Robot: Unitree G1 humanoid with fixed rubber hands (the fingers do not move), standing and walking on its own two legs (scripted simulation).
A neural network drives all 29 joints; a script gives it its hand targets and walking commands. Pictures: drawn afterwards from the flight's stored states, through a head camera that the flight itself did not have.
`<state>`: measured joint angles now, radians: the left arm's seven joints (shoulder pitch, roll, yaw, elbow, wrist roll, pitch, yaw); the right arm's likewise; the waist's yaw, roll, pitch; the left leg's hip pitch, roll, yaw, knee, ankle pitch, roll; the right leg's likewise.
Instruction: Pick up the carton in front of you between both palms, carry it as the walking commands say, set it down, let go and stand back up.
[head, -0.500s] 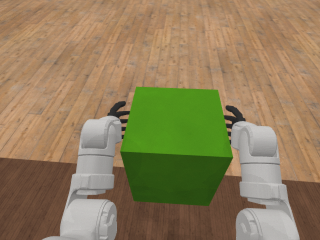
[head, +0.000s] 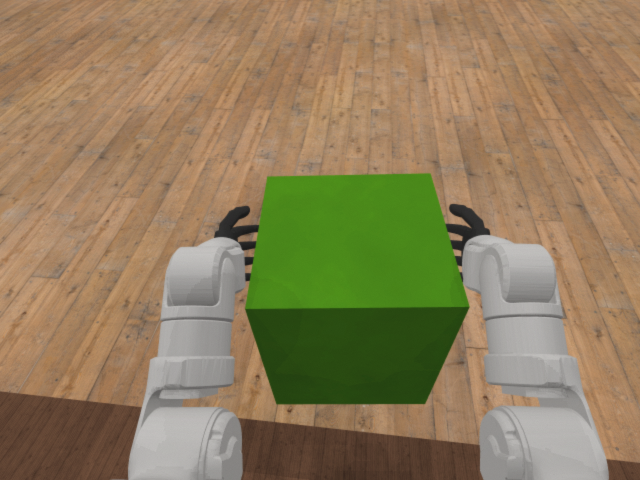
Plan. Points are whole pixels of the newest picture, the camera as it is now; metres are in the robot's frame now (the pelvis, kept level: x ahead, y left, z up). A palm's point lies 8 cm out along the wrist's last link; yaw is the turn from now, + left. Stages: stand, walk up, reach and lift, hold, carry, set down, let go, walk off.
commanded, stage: carry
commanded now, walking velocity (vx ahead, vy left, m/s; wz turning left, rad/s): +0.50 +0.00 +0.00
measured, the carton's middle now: (349, 294) +0.34 +0.00 +0.03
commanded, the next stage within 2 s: none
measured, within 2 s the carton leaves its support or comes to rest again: neither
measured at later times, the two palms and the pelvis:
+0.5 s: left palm (238, 129) +0.66 +0.19 +0.09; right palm (407, 126) +0.66 -0.11 +0.09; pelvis +0.30 +0.03 -0.04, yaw -1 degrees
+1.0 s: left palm (283, 68) +0.95 +0.14 +0.06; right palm (412, 68) +0.95 -0.16 +0.06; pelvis +0.60 +0.01 -0.05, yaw +1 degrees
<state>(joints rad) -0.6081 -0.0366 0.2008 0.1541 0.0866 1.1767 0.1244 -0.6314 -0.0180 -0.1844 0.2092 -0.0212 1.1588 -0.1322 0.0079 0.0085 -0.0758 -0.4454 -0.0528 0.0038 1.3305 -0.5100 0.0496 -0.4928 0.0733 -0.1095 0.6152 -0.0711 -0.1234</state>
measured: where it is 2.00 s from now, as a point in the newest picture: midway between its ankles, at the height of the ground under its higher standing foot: (337, 246)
